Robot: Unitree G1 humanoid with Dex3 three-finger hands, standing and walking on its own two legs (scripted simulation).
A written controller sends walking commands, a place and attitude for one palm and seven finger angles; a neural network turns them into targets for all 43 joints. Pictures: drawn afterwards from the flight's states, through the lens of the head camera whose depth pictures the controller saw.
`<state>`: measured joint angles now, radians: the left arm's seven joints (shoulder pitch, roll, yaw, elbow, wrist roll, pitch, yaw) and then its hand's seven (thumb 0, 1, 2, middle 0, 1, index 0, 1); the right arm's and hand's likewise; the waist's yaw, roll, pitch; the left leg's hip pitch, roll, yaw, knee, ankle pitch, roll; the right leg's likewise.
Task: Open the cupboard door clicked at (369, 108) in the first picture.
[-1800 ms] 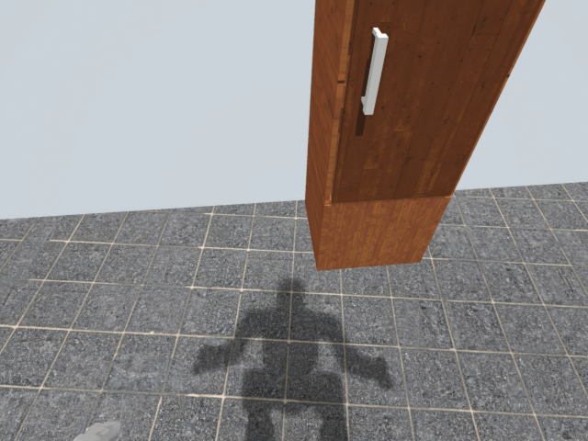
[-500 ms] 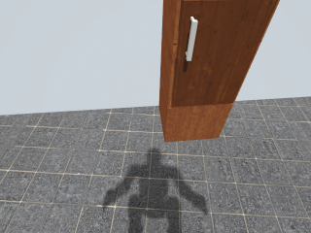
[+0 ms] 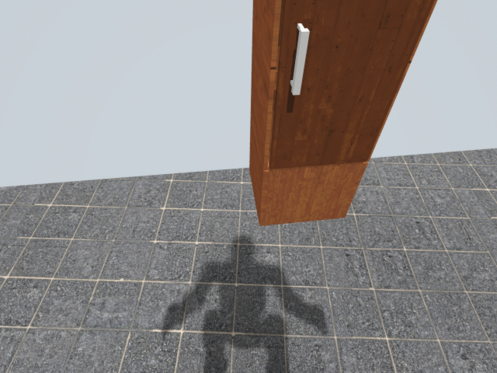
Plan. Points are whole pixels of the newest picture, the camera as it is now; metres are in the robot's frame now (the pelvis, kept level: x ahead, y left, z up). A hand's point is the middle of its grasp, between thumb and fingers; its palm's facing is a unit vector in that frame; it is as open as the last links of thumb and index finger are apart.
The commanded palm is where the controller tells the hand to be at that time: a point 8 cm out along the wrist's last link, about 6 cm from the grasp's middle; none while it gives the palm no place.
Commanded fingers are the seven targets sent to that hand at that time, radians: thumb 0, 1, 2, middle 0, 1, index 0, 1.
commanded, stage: walk to a spot facing it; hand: left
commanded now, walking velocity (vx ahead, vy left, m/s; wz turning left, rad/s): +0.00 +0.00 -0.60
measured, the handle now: (297, 60) +0.88 -0.07 +0.09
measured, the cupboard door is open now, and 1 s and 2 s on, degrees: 0 0 0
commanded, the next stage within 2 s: none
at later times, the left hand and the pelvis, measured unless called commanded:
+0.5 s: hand out of the picture +0.04 +0.14 -0.16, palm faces -0.19 -0.95 -0.25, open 7.4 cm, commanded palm none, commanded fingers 0.00 0.90 0.90 -0.20 -0.30 -0.20 -0.30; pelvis -0.03 -0.04 +0.00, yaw -15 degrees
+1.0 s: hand out of the picture +0.14 +0.19 -0.17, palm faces -0.47 -0.86 -0.22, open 7.4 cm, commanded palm none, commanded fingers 0.00 0.90 0.90 -0.20 -0.30 -0.20 -0.30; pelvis -0.03 +0.03 +0.00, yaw -33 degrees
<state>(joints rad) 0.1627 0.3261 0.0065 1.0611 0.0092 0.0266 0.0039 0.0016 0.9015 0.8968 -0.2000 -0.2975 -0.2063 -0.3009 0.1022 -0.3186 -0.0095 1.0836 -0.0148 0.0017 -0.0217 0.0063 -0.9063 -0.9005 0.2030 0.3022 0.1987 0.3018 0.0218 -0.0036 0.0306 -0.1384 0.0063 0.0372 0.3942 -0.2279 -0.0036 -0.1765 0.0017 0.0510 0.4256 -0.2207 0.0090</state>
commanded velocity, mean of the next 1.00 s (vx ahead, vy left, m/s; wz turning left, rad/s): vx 0.00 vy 0.00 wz -0.60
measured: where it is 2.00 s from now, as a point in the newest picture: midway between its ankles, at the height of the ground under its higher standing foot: outside the picture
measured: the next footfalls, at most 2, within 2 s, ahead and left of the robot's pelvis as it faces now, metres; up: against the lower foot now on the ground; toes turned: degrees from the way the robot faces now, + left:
left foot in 0.80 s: +0.02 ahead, +0.11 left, +0.00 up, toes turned -27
right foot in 1.26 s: -0.10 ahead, -0.10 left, +0.00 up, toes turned -49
